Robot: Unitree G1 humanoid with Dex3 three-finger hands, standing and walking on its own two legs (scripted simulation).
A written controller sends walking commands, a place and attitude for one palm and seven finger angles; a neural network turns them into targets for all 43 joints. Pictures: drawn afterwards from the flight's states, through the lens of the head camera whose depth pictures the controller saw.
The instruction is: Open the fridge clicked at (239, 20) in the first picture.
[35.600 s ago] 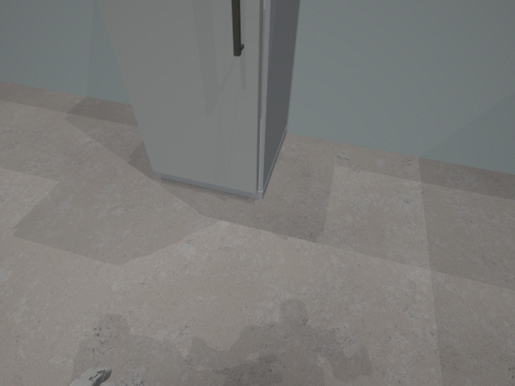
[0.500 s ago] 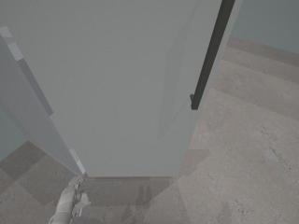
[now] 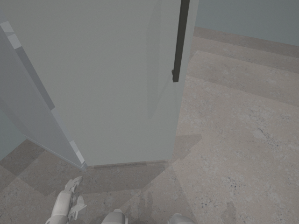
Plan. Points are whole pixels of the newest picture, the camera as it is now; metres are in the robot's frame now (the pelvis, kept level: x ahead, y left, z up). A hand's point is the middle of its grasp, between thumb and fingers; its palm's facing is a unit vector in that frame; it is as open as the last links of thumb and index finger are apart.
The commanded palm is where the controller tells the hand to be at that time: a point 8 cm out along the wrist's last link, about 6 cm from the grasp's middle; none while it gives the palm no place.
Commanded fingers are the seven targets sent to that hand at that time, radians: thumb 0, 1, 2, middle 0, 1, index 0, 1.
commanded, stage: stop stepping back and stand still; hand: right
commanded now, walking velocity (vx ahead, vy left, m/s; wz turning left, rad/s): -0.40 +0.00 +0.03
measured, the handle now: (181, 16) +0.61 -0.08 +0.28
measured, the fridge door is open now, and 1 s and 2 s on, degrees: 57 57 57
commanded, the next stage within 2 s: let the arm hang, fingers relaxed in 0.78 s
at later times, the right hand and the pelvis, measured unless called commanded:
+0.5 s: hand out of the picture +0.10 -0.30 +0.18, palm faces +0.53 +0.77 -0.36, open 7.4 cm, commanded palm +0.03 -0.31 +0.21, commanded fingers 0.00 -0.90 -0.90 0.20 0.30 0.20 0.30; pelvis -0.11 -0.01 +0.02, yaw +1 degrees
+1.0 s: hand out of the picture +0.11 -0.29 +0.03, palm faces +0.22 +0.86 -0.45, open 7.4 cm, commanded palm none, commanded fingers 0.00 -0.90 -0.90 0.20 0.30 0.20 0.30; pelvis -0.12 -0.03 +0.02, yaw -1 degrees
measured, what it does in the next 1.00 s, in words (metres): walks backwards: left foot, then right foot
